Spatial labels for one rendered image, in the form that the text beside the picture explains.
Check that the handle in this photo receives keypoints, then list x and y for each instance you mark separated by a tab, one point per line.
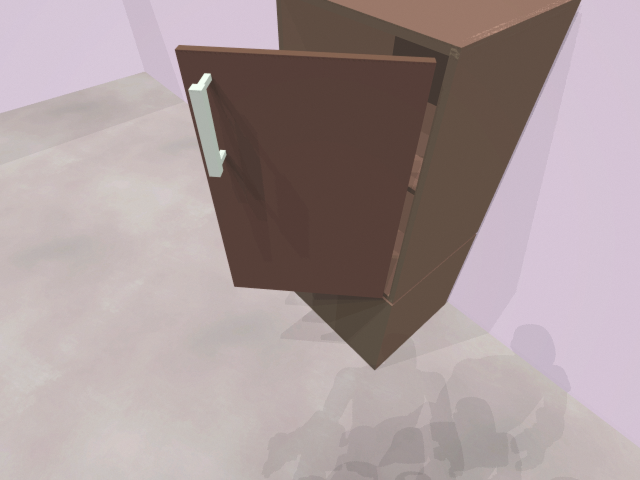
202	112

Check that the cupboard door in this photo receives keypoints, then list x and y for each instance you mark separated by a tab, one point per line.
319	152

